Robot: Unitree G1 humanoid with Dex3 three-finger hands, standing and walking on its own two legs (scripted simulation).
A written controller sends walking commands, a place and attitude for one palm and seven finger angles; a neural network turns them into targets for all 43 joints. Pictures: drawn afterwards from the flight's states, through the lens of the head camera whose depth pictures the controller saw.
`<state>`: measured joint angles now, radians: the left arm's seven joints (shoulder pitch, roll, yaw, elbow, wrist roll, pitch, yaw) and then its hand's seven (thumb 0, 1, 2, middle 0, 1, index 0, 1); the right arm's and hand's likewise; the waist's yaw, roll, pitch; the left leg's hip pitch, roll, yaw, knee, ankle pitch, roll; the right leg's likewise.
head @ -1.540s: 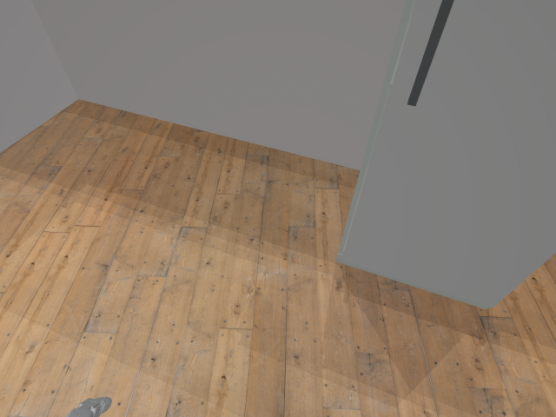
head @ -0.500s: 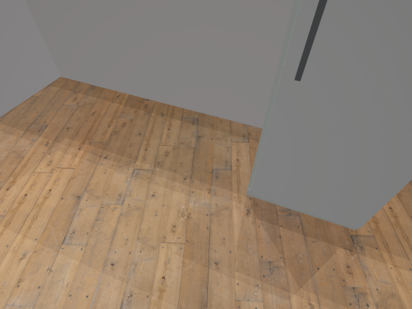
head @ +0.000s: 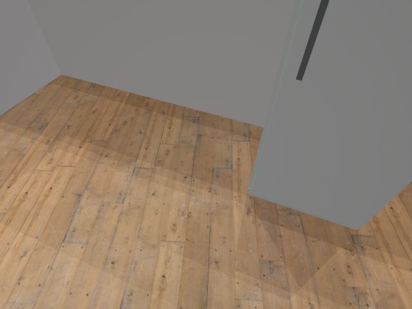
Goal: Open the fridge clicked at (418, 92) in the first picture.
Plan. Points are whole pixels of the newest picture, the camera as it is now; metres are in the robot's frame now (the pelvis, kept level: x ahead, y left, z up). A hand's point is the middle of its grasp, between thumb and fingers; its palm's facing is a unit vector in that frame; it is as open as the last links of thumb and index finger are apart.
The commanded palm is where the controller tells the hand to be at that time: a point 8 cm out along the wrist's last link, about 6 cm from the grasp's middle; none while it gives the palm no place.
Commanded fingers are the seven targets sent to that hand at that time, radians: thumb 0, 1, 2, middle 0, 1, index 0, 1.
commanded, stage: turn to face it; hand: left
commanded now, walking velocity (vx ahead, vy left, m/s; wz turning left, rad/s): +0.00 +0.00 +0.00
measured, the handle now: (323, 4) +0.78 -0.25 +0.26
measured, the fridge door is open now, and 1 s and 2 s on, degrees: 0 0 0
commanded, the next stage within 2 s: take the last steps up to it in 0.68 s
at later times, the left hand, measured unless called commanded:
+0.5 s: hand out of the picture +0.06 +0.18 -0.18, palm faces -0.12 -0.97 -0.22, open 7.3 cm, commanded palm none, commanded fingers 0.00 0.90 0.90 -0.20 -0.30 -0.20 -0.30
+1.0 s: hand out of the picture +0.07 +0.16 -0.17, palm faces -0.24 -0.95 -0.22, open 7.3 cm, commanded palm none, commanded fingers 0.00 0.90 0.90 -0.20 -0.30 -0.20 -0.30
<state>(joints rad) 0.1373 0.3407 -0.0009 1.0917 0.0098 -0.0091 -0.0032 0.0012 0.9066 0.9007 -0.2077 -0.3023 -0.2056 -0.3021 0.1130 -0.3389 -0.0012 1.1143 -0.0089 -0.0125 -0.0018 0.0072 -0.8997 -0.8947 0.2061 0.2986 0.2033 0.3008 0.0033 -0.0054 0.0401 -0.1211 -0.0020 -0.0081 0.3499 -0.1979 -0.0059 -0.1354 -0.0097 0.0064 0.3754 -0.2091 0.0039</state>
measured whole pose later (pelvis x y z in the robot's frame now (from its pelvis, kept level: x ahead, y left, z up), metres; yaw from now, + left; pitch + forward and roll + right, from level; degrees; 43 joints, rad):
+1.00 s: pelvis -0.03 -0.01 -0.01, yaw -16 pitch +0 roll -1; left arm 0.28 0.18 0.05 0.98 0.03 0.00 0.00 0.00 0.91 0.90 -0.20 -0.30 -0.20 -0.30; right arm 0.26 -0.21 -0.06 1.03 -0.03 0.04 0.00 0.01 -0.90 -0.89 0.20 0.30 0.20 0.30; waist -0.01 0.03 0.02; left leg -0.44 0.09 0.08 0.99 -0.44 -0.03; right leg -0.19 0.03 -0.03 0.48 -0.29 -0.04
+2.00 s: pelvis +0.25 -0.21 -0.02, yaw -21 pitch -1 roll -2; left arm 0.28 0.18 0.05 1.11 0.01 -0.03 0.01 -0.01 0.92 0.90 -0.20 -0.30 -0.20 -0.30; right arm 0.16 -0.15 -0.04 1.00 -0.03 -0.05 -0.01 0.00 -0.91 -0.90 0.20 0.30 0.20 0.30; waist 0.01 -0.04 0.01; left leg -0.35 0.07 0.16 0.63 -0.26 0.03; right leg -0.16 -0.01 -0.18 0.59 -0.39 -0.02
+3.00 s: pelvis +0.23 -0.19 -0.01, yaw -20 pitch -1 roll +1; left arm 0.26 0.16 0.02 1.12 0.01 0.01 0.03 0.00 0.91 0.90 -0.20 -0.30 -0.20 -0.30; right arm 0.27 -0.14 -0.02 1.11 -0.01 0.00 -0.03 0.01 -0.92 -0.89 0.20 0.30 0.20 0.30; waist 0.01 -0.01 0.03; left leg -0.17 -0.01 0.09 0.45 -0.27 0.03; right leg -0.21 -0.05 -0.03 0.47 -0.25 0.02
